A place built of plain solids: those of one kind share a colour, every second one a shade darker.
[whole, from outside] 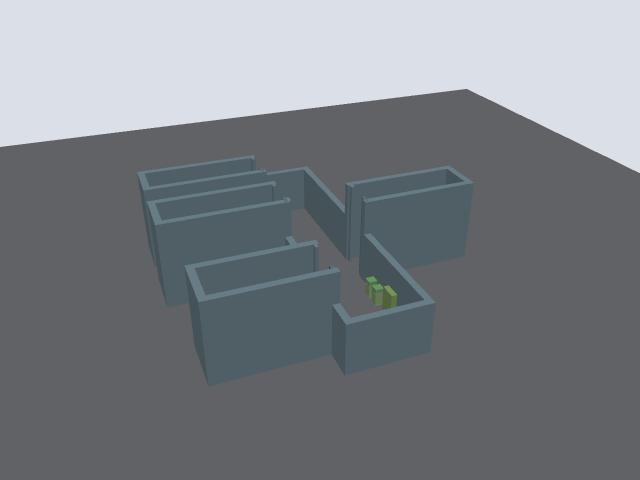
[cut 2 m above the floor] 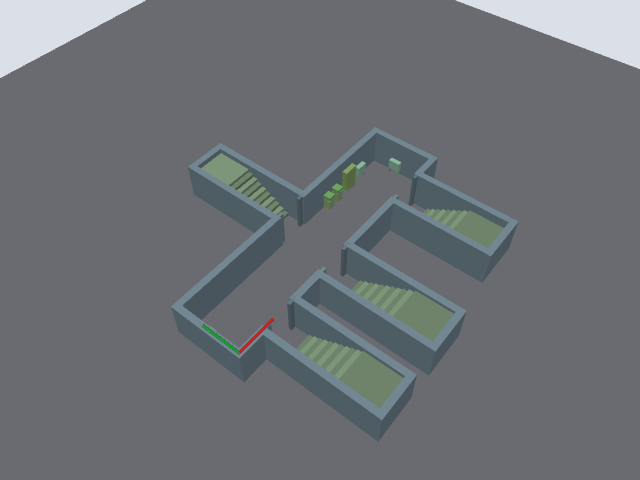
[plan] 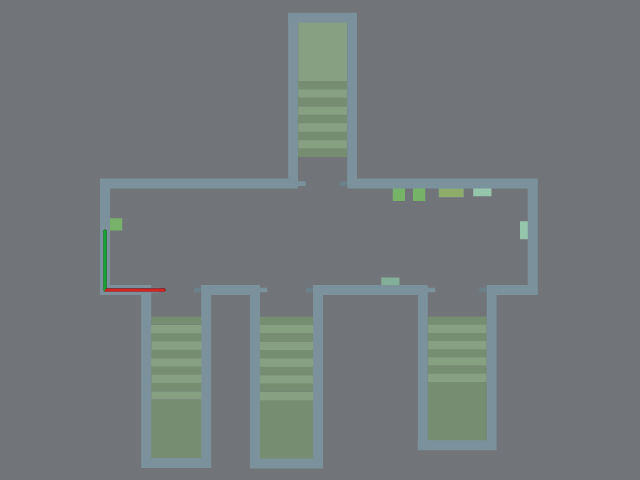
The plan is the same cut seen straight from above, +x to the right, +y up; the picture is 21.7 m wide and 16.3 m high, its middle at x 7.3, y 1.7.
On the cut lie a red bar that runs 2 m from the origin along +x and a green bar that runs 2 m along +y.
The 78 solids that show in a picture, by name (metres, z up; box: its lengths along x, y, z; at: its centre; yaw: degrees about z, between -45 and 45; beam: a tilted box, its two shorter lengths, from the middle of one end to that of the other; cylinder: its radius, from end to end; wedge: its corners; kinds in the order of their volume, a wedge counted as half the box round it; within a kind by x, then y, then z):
{
 "wall_1": {"box": [0.34, 3.96, 2.62], "at": [0.0, 1.81, 1.26]},
 "wall_2": {"box": [1.74, 0.34, 2.62], "at": [0.7, 0.0, 1.26]},
 "wall_3": {"box": [0.34, 6.21, 4.42], "at": [1.4, -2.94, 2.16]},
 "wall_4": {"box": [0.5, 0.16, 4.42], "at": [1.57, 0.0, 2.16]},
 "wall_5": {"box": [2.38, 0.34, 4.42], "at": [2.42, -5.87, 2.16]},
 "wall_6": {"box": [6.73, 0.34, 2.62], "at": [3.19, 3.62, 1.26]},
 "wall_7": {"box": [0.5, 0.16, 4.42], "at": [3.27, 0.0, 2.16]},
 "wall_8": {"box": [0.34, 6.21, 4.42], "at": [3.44, -2.94, 2.16]},
 "wall_9": {"box": [1.99, 0.34, 2.62], "at": [4.26, 0.0, 1.26]},
 "wall_10": {"box": [0.34, 6.23, 4.45], "at": [5.09, -2.95, 2.17]},
 "wall_11": {"box": [0.5, 0.16, 4.45], "at": [5.26, 0.0, 2.17]},
 "wall_12": {"box": [2.48, 0.34, 4.45], "at": [6.16, -5.89, 2.17]},
 "wall_13": {"box": [0.34, 5.97, 4.34], "at": [6.39, 6.43, 2.12]},
 "wall_14": {"box": [0.5, 0.16, 4.34], "at": [6.56, 3.62, 2.12]},
 "wall_15": {"box": [0.5, 0.16, 4.45], "at": [7.06, 0.0, 2.17]},
 "wall_16": {"box": [0.34, 6.23, 4.45], "at": [7.23, -2.95, 2.17]},
 "wall_17": {"box": [2.34, 0.34, 4.34], "at": [7.39, 9.25, 2.12]},
 "wall_18": {"box": [0.5, 0.16, 4.34], "at": [8.22, 3.62, 2.12]},
 "wall_19": {"box": [0.34, 5.97, 4.34], "at": [8.39, 6.43, 2.12]},
 "wall_20": {"box": [3.9, 0.34, 2.62], "at": [9.01, 0.0, 1.26]},
 "wall_21": {"box": [0.34, 5.61, 4.14], "at": [10.79, -2.64, 2.02]},
 "wall_22": {"box": [0.5, 0.16, 4.14], "at": [10.96, 0.0, 2.02]},
 "wall_23": {"box": [6.47, 0.34, 2.62], "at": [11.46, 3.62, 1.26]},
 "wall_24": {"box": [2.67, 0.34, 4.14], "at": [11.96, -5.27, 2.02]},
 "wall_25": {"box": [0.5, 0.16, 4.14], "at": [12.96, 0.0, 2.02]},
 "wall_26": {"box": [0.34, 5.61, 4.14], "at": [13.13, -2.64, 2.02]},
 "wall_27": {"box": [1.74, 0.34, 2.62], "at": [13.83, 0.0, 1.26]},
 "wall_28": {"box": [0.34, 3.96, 2.62], "at": [14.52, 1.81, 1.26]},
 "piece_1": {"box": [1.7, 1.98, 1.84], "at": [2.42, -4.71, 0.87]},
 "piece_2": {"box": [1.7, 0.28, 1.68], "at": [2.42, -3.58, 0.79]},
 "piece_3": {"box": [1.7, 0.28, 1.52], "at": [2.42, -3.3, 0.71]},
 "piece_4": {"box": [1.7, 0.28, 1.35], "at": [2.42, -3.02, 0.63]},
 "piece_5": {"box": [1.7, 0.28, 1.19], "at": [2.42, -2.73, 0.55]},
 "piece_6": {"box": [1.7, 0.28, 1.03], "at": [2.42, -2.45, 0.46]},
 "piece_7": {"box": [1.7, 0.28, 0.86], "at": [2.42, -2.17, 0.38]},
 "piece_8": {"box": [1.7, 0.28, 0.7], "at": [2.42, -1.89, 0.3]},
 "piece_9": {"box": [1.7, 0.28, 0.54], "at": [2.42, -1.61, 0.22]},
 "piece_10": {"box": [1.7, 0.28, 0.38], "at": [2.42, -1.32, 0.14]},
 "piece_11": {"box": [1.7, 0.28, 0.21], "at": [2.42, -1.04, 0.06]},
 "piece_12": {"box": [1.8, 1.98, 1.88], "at": [6.16, -4.73, 0.89]},
 "piece_13": {"box": [1.8, 0.28, 1.71], "at": [6.16, -3.6, 0.81]},
 "piece_14": {"box": [1.8, 0.28, 1.54], "at": [6.16, -3.31, 0.72]},
 "piece_15": {"box": [1.8, 0.28, 1.38], "at": [6.16, -3.03, 0.64]},
 "piece_16": {"box": [1.8, 0.28, 1.21], "at": [6.16, -2.75, 0.56]},
 "piece_17": {"box": [1.8, 0.28, 1.05], "at": [6.16, -2.46, 0.47]},
 "piece_18": {"box": [1.8, 0.28, 0.88], "at": [6.16, -2.18, 0.39]},
 "piece_19": {"box": [1.8, 0.28, 0.71], "at": [6.16, -1.9, 0.31]},
 "piece_20": {"box": [1.8, 0.28, 0.55], "at": [6.16, -1.61, 0.22]},
 "piece_21": {"box": [1.8, 0.28, 0.38], "at": [6.16, -1.33, 0.14]},
 "piece_22": {"box": [1.8, 0.28, 0.22], "at": [6.16, -1.04, 0.06]},
 "piece_23": {"box": [1.66, 0.29, 0.22], "at": [7.39, 4.66, 0.06]},
 "piece_24": {"box": [1.66, 0.29, 0.39], "at": [7.39, 4.95, 0.15]},
 "piece_25": {"box": [1.66, 0.29, 0.57], "at": [7.39, 5.23, 0.23]},
 "piece_26": {"box": [1.66, 0.29, 0.74], "at": [7.39, 5.52, 0.32]},
 "piece_27": {"box": [1.66, 0.29, 0.91], "at": [7.39, 5.81, 0.41]},
 "piece_28": {"box": [1.66, 0.29, 1.08], "at": [7.39, 6.09, 0.49]},
 "piece_29": {"box": [1.66, 0.29, 1.25], "at": [7.39, 6.38, 0.58]},
 "piece_30": {"box": [1.66, 0.29, 1.43], "at": [7.39, 6.67, 0.66]},
 "piece_31": {"box": [1.66, 0.29, 1.6], "at": [7.39, 6.96, 0.75]},
 "piece_32": {"box": [1.66, 1.98, 1.77], "at": [7.39, 8.09, 0.83]},
 "piece_33": {"box": [2.0, 1.98, 1.56], "at": [11.96, -4.11, 0.73]},
 "piece_34": {"box": [2.0, 0.28, 1.39], "at": [11.96, -2.98, 0.65]},
 "piece_35": {"box": [2.0, 0.28, 1.23], "at": [11.96, -2.71, 0.56]},
 "piece_36": {"box": [2.0, 0.28, 1.06], "at": [11.96, -2.43, 0.48]},
 "piece_37": {"box": [2.0, 0.28, 0.89], "at": [11.96, -2.15, 0.4]},
 "piece_38": {"box": [2.0, 0.28, 0.72], "at": [11.96, -1.87, 0.31]},
 "piece_39": {"box": [2.0, 0.28, 0.55], "at": [11.96, -1.59, 0.23]},
 "piece_40": {"box": [2.0, 0.28, 0.39], "at": [11.96, -1.32, 0.14]},
 "piece_41": {"box": [2.0, 0.28, 0.22], "at": [11.96, -1.04, 0.06]},
 "cabinet_passage_body_1": {"box": [0.82, 0.28, 1.28], "at": [11.76, 3.3, 0.76]},
 "firebox_passage_box_1": {"box": [0.62, 0.26, 0.56], "at": [9.69, 0.3, 0.58]},
 "firebox_passage_box_2": {"box": [0.62, 0.26, 0.56], "at": [12.81, 3.32, 0.58]},
 "firebox_passage_box_3": {"box": [0.26, 0.62, 0.56], "at": [14.22, 2.03, 0.58]},
 "bin_passage_body_1": {"box": [0.4, 0.4, 0.62], "at": [9.98, 3.24, 0.37]},
 "bin_passage_body_2": {"box": [0.4, 0.4, 0.62], "at": [10.67, 3.24, 0.37]},
 "bin_passage_lid_1": {"box": [0.42, 0.42, 0.12], "at": [0.38, 2.23, 0.86]},
 "bin_passage_lid_2": {"box": [0.42, 0.42, 0.12], "at": [9.98, 3.24, 0.86]},
 "bin_passage_lid_3": {"box": [0.42, 0.42, 0.12], "at": [10.67, 3.24, 0.86]}
}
